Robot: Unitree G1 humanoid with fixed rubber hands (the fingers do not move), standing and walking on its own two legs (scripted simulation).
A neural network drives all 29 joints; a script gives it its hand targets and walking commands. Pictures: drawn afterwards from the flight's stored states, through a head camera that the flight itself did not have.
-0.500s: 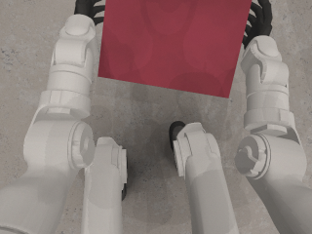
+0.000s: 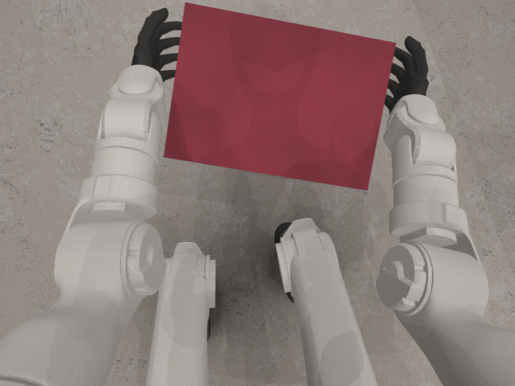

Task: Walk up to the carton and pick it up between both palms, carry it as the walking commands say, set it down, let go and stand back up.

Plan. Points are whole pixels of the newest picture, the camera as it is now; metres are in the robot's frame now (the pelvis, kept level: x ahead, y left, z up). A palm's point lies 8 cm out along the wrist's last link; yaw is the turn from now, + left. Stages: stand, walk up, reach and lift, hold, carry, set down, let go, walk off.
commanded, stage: reach and lift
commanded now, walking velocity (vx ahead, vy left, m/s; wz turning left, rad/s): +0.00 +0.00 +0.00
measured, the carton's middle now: (271, 113) +0.49 -0.10 -0.17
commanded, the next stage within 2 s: none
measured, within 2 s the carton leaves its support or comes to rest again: neither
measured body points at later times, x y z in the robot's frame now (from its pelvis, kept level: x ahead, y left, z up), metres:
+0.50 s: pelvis +0.01 +0.00 +0.06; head +0.27 -0.03 +0.43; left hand +0.54 +0.07 -0.02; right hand +0.45 -0.27 -0.02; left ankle +0.09 +0.13 -0.45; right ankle +0.14 -0.13 -0.45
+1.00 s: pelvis +0.04 +0.00 +0.12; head +0.24 -0.02 +0.52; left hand +0.52 +0.08 +0.06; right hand +0.43 -0.26 +0.06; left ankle +0.09 +0.13 -0.45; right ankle +0.14 -0.13 -0.45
